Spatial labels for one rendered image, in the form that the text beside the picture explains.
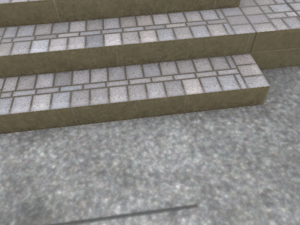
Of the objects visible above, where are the stairs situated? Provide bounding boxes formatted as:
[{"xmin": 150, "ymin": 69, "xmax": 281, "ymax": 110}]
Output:
[{"xmin": 0, "ymin": 0, "xmax": 270, "ymax": 134}]

